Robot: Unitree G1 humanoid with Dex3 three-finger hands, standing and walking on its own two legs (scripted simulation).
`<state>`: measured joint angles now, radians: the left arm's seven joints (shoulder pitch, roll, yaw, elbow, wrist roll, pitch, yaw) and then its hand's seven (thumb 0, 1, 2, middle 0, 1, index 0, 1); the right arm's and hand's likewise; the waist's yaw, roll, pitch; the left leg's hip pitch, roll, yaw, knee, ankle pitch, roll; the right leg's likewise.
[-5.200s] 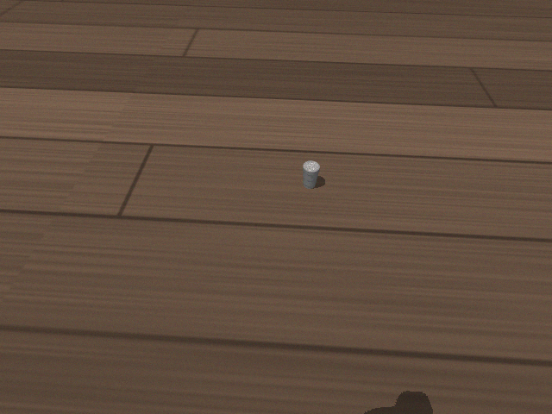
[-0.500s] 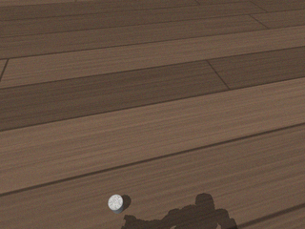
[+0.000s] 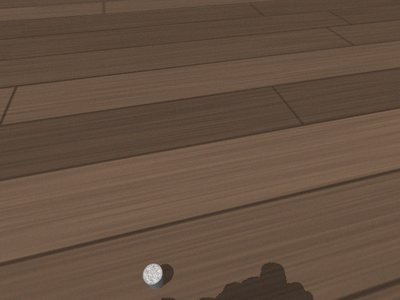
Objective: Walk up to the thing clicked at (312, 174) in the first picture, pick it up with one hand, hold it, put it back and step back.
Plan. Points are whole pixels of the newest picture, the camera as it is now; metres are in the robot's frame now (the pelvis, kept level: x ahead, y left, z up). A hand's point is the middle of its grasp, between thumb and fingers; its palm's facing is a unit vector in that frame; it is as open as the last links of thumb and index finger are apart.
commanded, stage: walk up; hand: left
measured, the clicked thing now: (154, 278) +0.36 +0.20 -0.71
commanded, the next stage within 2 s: stand in 1.84 s
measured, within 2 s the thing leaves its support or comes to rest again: neither
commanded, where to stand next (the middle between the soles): +0.03 -0.01 m, yaw +1 degrees
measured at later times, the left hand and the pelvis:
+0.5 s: hand out of the picture +0.14 +0.23 -0.17, palm faces +0.05 -0.94 -0.34, open 7.4 cm; pelvis +0.05 -0.02 -0.01, yaw +1 degrees
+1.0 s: hand out of the picture +0.10 +0.29 -0.17, palm faces +0.01 -0.93 -0.37, open 7.4 cm; pelvis +0.02 +0.01 -0.01, yaw +2 degrees
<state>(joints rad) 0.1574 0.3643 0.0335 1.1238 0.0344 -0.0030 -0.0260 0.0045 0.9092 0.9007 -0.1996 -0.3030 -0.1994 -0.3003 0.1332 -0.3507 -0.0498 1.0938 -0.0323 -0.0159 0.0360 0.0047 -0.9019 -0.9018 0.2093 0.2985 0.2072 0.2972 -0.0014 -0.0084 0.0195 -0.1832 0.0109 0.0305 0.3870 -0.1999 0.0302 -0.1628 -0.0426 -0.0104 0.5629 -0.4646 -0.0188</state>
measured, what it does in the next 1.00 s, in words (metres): steps on the spot: left foot, then left foot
